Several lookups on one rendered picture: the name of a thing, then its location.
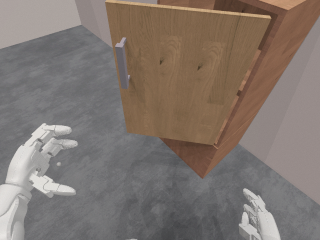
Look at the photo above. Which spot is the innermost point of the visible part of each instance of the handle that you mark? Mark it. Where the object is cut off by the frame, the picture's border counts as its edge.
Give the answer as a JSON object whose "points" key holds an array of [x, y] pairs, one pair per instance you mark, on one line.
{"points": [[122, 64]]}

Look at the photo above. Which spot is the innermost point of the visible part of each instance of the left robot forearm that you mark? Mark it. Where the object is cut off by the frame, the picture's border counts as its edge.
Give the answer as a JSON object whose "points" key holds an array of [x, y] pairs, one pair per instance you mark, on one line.
{"points": [[13, 208]]}

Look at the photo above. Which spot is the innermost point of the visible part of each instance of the cupboard door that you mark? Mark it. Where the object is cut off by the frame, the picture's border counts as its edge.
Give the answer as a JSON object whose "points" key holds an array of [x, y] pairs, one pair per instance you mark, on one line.
{"points": [[186, 66]]}

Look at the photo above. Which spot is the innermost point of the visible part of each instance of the robot left hand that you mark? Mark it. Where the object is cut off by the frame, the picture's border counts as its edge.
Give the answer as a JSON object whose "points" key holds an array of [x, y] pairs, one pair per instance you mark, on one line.
{"points": [[22, 168]]}

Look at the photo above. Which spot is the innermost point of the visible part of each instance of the robot right hand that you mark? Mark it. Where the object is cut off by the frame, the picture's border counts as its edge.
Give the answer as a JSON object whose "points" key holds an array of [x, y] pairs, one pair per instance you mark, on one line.
{"points": [[264, 225]]}

